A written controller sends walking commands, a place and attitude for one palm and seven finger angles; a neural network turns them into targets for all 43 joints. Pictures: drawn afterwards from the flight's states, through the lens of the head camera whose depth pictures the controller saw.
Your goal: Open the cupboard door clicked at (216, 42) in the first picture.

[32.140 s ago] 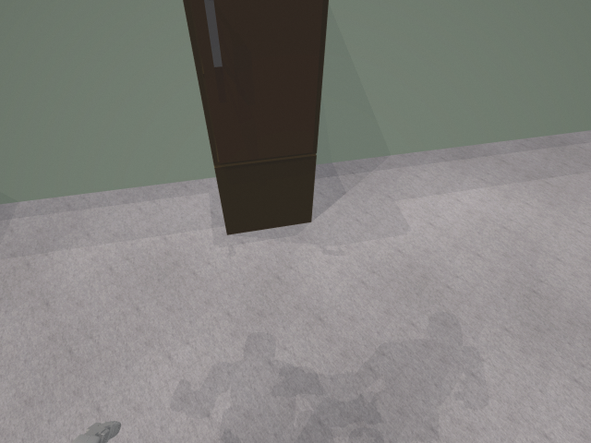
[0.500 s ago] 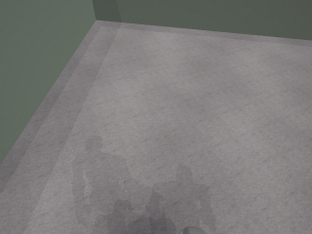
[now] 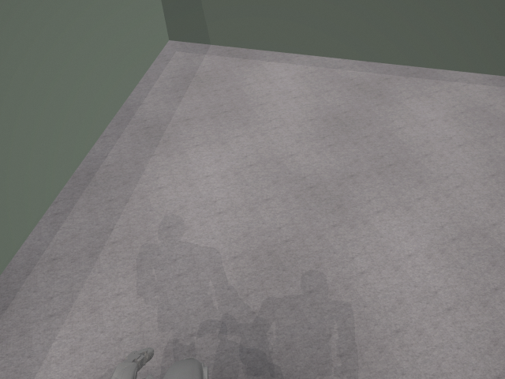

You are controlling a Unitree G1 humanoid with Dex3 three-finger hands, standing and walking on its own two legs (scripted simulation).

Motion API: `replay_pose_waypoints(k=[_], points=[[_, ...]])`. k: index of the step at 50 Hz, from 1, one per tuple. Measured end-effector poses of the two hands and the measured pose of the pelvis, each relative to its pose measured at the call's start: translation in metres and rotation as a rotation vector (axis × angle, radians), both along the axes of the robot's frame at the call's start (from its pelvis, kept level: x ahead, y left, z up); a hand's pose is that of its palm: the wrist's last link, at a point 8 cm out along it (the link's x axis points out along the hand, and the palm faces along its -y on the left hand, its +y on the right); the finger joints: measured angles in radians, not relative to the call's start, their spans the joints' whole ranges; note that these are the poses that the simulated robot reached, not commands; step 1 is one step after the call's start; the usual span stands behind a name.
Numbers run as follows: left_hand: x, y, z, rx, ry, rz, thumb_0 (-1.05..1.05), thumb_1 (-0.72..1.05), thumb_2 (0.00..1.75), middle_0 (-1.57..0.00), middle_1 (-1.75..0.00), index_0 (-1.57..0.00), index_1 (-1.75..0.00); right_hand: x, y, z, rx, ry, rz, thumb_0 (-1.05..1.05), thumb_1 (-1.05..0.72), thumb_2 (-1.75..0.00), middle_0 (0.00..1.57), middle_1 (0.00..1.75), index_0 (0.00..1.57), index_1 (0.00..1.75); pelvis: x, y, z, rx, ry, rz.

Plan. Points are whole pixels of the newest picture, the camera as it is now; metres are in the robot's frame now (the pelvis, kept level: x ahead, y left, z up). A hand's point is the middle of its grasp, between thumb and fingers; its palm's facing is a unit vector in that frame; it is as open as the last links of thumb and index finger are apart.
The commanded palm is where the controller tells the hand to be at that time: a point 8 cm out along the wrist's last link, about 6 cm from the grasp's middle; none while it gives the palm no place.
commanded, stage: turn to face it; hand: left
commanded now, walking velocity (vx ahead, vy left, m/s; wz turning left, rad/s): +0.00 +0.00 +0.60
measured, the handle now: out of the picture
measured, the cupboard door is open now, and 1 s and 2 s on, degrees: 48 48 48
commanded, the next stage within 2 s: none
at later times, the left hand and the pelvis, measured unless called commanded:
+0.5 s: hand out of the picture +0.06 +0.24 -0.16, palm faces +0.29 -0.91 -0.30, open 7.4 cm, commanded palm none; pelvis +0.04 +0.00 +0.00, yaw +16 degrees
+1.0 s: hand out of the picture -0.05 +0.15 -0.18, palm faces +0.61 -0.76 -0.24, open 7.3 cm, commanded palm none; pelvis +0.03 -0.04 -0.01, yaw +36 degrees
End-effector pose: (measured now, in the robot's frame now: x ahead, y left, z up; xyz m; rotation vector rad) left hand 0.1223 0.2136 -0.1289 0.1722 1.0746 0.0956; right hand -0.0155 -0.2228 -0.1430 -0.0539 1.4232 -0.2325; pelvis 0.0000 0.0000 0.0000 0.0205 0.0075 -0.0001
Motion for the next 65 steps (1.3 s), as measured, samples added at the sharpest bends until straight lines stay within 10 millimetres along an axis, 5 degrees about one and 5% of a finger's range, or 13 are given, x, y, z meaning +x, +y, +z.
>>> replay_pose_waypoints(k=[7, 12, 18, 23, 30, 38, 43, 49, 53, 65], points=[[-0.020, 0.041, -0.023, -0.018, 0.026, 0.131, -0.01, 0.92, 0.90, -0.21, -0.30, -0.20, -0.30, 0.128, -0.008, 0.013, -0.104, -0.218, 0.192, 0.01, -0.91, -0.90, 0.20, 0.30, 0.19, 0.30, 0.020, 0.019, -0.014, -0.033, -0.010, 0.097], [-0.046, 0.073, -0.037, 0.005, 0.111, 0.208, 0.00, 0.91, 0.90, -0.20, -0.30, -0.20, -0.30, 0.174, 0.002, 0.020, -0.146, -0.300, 0.291, 0.00, -0.91, -0.90, 0.20, 0.30, 0.19, 0.30, 0.027, 0.028, -0.022, -0.034, 0.003, 0.140], [-0.067, 0.084, -0.012, 0.046, 0.137, 0.281, 0.01, 0.91, 0.90, -0.20, -0.29, -0.20, -0.30, 0.184, 0.008, 0.024, -0.116, -0.256, 0.363, 0.00, -0.90, -0.90, 0.20, 0.30, 0.20, 0.30, 0.032, 0.023, -0.005, -0.040, 0.021, 0.198], [-0.079, 0.074, 0.002, 0.083, 0.146, 0.329, 0.01, 0.91, 0.90, -0.20, -0.29, -0.20, -0.30, 0.184, 0.003, 0.013, -0.061, -0.204, 0.397, 0.01, -0.90, -0.90, 0.20, 0.30, 0.20, 0.30, 0.036, 0.007, -0.002, -0.035, 0.024, 0.249], [-0.093, 0.031, 0.010, 0.127, 0.122, 0.393, 0.01, 0.91, 0.90, -0.20, -0.29, -0.20, -0.30, 0.195, -0.025, -0.016, 0.005, -0.141, 0.434, 0.01, -0.90, -0.90, 0.20, 0.30, 0.20, 0.30, 0.041, -0.031, -0.011, -0.006, 0.014, 0.340], [-0.122, -0.023, 0.016, 0.057, 0.159, 0.503, 0.01, 0.90, 0.90, -0.20, -0.30, -0.20, -0.30, 0.229, -0.034, 0.000, 0.012, -0.128, 0.535, 0.01, -0.91, -0.90, 0.20, 0.30, 0.20, 0.30, 0.049, -0.050, 0.004, 0.037, 0.004, 0.460], [-0.147, -0.032, 0.009, 0.035, 0.160, 0.594, 0.01, 0.92, 0.90, -0.21, -0.30, -0.20, -0.30, 0.258, -0.017, 0.007, -0.001, -0.150, 0.637, 0.01, -0.91, -0.90, 0.20, 0.30, 0.19, 0.30, 0.048, -0.053, 0.004, 0.038, 0.004, 0.533], [-0.196, -0.028, -0.016, -0.004, 0.190, 0.704, 0.01, 0.91, 0.90, -0.21, -0.30, -0.21, -0.30, 0.293, 0.032, 0.011, -0.012, -0.258, 0.777, 0.01, -0.91, -0.90, 0.20, 0.30, 0.19, 0.30, 0.037, -0.042, -0.011, 0.007, 0.000, 0.617], [-0.220, -0.021, -0.024, -0.013, 0.235, 0.762, 0.01, 0.91, 0.90, -0.20, -0.30, -0.20, -0.30, 0.298, 0.054, 0.018, -0.012, -0.316, 0.844, 0.01, -0.91, -0.90, 0.20, 0.30, 0.20, 0.30, 0.031, -0.040, -0.013, 0.003, 0.000, 0.658], [-0.198, -0.019, 0.009, 0.065, 0.126, 0.832, 0.01, 0.91, 0.90, -0.20, -0.29, -0.20, -0.30, 0.283, 0.035, 0.005, 0.017, -0.191, 0.907, 0.01, -0.90, -0.90, 0.20, 0.30, 0.20, 0.30, 0.044, -0.061, -0.003, -0.015, 0.012, 0.774]])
